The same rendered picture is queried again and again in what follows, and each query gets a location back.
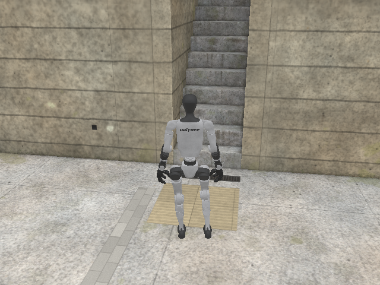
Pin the right robot shin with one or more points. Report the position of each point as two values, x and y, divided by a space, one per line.
206 210

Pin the robot right upper arm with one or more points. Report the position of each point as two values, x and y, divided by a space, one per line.
208 125

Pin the robot left upper arm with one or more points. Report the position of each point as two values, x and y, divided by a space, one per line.
171 125

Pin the robot torso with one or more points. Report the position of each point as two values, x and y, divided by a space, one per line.
189 138

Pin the right robot hand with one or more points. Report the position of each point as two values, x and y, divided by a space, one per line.
218 173

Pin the left robot hand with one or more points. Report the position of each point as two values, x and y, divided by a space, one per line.
160 175

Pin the left robot forearm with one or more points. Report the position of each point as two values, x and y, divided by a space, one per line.
163 160

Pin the right robot forearm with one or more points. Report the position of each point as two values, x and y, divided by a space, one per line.
217 159

